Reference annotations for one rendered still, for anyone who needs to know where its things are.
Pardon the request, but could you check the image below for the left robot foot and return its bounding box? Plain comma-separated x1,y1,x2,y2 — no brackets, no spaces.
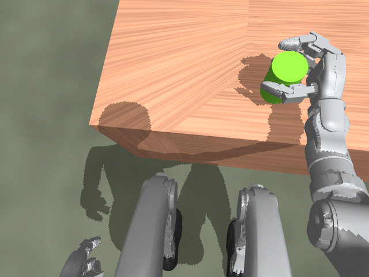
163,209,182,271

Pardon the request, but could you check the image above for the left robot hand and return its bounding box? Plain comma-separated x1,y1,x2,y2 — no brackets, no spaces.
59,236,104,277

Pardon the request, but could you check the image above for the can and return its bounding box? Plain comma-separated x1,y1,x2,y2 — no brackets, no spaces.
260,51,308,104

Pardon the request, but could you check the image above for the right robot foot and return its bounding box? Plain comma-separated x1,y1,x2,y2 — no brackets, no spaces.
226,220,243,277

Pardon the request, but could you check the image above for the right robot hand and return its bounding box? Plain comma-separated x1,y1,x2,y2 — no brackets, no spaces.
260,31,346,104

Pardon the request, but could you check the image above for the right robot arm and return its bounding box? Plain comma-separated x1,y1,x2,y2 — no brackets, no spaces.
304,98,369,277

